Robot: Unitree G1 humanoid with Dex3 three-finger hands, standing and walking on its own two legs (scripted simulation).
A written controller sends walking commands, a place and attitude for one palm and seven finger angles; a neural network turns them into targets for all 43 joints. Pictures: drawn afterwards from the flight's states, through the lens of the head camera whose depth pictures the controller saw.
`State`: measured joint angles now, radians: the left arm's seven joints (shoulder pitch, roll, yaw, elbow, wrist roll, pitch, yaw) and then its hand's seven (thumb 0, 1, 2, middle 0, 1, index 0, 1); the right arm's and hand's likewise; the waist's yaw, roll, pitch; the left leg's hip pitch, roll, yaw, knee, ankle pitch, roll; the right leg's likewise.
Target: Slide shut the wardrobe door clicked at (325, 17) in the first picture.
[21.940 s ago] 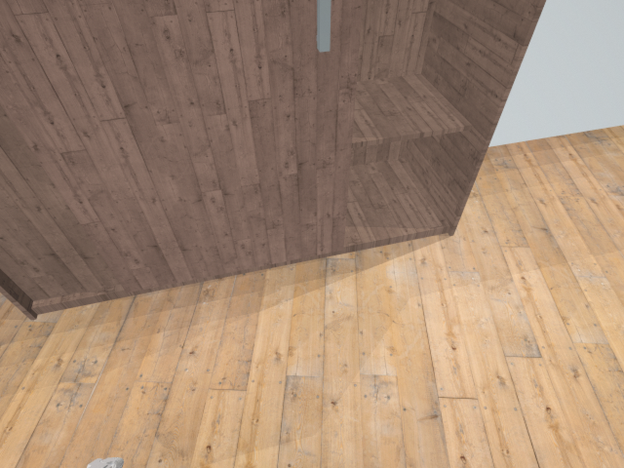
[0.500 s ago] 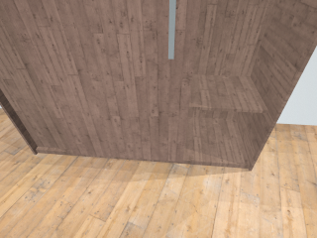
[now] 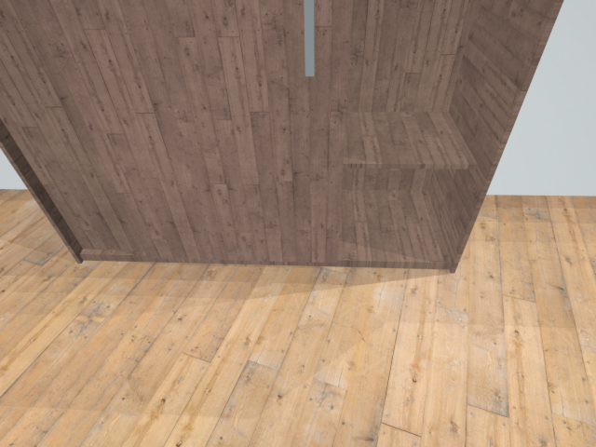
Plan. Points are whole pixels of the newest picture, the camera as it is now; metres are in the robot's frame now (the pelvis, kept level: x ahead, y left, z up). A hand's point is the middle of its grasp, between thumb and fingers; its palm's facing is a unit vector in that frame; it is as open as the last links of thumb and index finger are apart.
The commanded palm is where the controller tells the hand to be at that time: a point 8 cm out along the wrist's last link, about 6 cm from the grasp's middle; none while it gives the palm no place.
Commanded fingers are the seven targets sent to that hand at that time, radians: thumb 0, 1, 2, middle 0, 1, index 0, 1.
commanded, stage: look again from close up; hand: left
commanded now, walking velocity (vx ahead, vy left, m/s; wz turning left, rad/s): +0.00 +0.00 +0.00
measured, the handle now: (309, 9) +1.04 +0.02 +0.27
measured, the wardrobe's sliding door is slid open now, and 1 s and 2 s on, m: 0.49 0.49 0.49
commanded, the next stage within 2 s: none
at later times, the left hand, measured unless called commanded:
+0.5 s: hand out of the picture -0.12 +0.14 -0.17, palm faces +0.07 -0.99 -0.16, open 7.4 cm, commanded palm none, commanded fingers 0.00 0.90 0.90 -0.20 -0.30 -0.20 -0.30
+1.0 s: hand out of the picture -0.13 +0.15 -0.18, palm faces +0.08 -0.99 -0.14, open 7.3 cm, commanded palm none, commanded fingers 0.00 0.90 0.90 -0.20 -0.30 -0.20 -0.30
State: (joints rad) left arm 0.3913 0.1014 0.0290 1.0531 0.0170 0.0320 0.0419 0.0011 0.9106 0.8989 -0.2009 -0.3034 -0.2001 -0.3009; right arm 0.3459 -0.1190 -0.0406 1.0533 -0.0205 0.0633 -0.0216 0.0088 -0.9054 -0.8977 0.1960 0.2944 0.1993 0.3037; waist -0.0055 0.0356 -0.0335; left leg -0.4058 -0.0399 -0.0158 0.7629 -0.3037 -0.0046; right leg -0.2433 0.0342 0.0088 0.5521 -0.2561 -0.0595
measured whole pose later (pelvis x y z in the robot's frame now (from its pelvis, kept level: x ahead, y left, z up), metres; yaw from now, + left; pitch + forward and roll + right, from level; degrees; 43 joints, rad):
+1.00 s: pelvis -0.12 -0.01 +0.00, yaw +0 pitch -1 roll +0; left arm 0.31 0.11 0.04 1.10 0.01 0.02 0.02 0.00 0.91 0.90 -0.20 -0.30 -0.20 -0.30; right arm 0.38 -0.10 -0.02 1.10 -0.03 0.01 -0.04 0.00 -0.91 -0.90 0.19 0.29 0.20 0.30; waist 0.00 0.00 0.01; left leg -0.34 -0.02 -0.05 0.54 -0.26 0.01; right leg -0.36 0.05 0.00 0.51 -0.23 -0.04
